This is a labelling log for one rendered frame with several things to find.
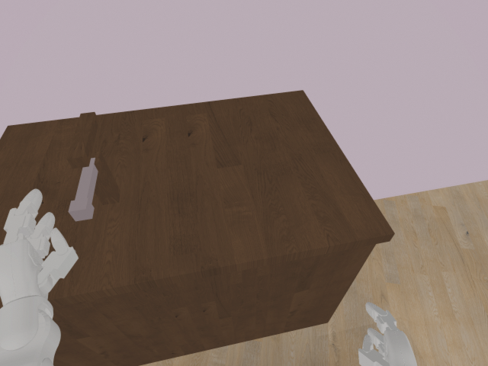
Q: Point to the counter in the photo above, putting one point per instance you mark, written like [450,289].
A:
[215,223]

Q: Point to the tap lever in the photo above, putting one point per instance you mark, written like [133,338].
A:
[81,208]

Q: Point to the robot right hand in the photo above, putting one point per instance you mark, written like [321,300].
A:
[393,347]

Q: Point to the robot left hand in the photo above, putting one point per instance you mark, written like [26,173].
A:
[24,247]

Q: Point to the left robot forearm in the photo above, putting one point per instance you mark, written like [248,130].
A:
[28,334]

